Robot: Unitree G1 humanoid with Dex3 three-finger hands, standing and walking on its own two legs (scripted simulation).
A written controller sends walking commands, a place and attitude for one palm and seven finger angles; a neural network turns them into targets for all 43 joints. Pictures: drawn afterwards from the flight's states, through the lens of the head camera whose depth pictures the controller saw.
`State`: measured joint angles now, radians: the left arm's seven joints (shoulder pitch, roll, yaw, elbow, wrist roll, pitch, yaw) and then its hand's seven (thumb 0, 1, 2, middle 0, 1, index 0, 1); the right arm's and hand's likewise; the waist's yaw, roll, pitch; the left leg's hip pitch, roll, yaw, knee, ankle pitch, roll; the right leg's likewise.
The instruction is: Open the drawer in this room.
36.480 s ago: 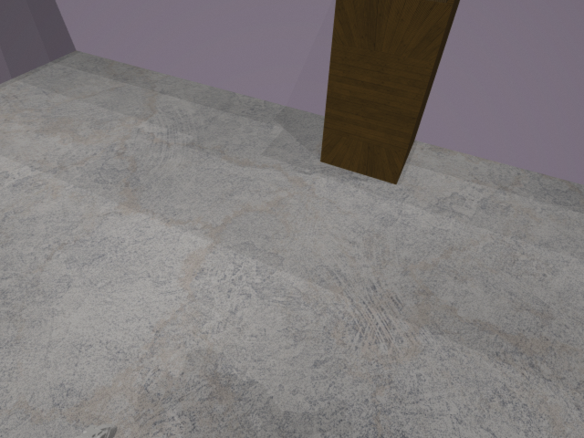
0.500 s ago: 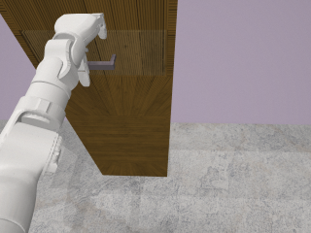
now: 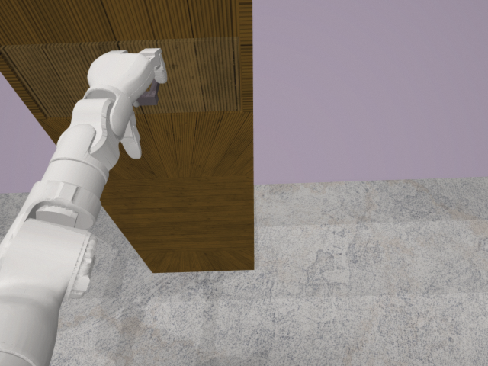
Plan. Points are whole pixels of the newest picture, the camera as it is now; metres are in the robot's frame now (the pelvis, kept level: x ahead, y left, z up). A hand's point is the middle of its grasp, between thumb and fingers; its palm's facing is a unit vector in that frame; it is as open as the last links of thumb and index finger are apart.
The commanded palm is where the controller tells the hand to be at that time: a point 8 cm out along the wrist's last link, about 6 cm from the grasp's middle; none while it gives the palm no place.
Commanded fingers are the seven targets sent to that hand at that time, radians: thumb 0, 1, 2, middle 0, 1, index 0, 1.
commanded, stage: lower the fingers behind the handle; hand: left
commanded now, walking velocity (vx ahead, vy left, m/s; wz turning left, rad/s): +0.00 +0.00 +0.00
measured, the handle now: (128, 92) +0.54 +0.20 +0.16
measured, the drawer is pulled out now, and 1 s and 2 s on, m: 0.00 0.00 0.00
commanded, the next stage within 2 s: lift the fingers back up to retry in 1.08 s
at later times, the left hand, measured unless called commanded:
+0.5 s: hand (138, 108) +0.49 +0.17 +0.17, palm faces +0.03 -0.02 -1.00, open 13.9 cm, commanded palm +0.47 +0.18 +0.20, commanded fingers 0.00 -0.50 0.30 -0.30 -1.20 -0.30 -1.20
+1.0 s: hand (139, 110) +0.49 +0.17 +0.16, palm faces +0.04 -0.03 -1.00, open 14.1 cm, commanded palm +0.46 +0.18 +0.19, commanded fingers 0.00 -0.50 0.30 -0.30 -1.20 -0.30 -1.20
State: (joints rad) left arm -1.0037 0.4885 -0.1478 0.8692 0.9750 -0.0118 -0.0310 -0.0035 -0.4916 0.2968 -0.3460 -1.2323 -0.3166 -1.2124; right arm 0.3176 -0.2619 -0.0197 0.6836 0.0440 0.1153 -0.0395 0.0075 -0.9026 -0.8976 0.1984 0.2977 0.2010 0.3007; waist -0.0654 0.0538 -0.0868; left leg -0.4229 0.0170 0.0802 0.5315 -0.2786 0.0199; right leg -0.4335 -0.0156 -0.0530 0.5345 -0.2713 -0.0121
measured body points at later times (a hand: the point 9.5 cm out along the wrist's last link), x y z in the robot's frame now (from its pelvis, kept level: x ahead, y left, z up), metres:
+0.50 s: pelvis +0.00 -0.01 +0.00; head +0.04 -0.03 +0.45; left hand +0.48 +0.17 +0.22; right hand +0.09 -0.28 -0.13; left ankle -0.02 +0.11 -0.73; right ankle -0.01 -0.11 -0.73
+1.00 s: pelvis +0.00 -0.01 +0.00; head +0.04 -0.03 +0.45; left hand +0.48 +0.17 +0.22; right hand +0.08 -0.27 -0.13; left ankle -0.02 +0.11 -0.73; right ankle -0.01 -0.11 -0.73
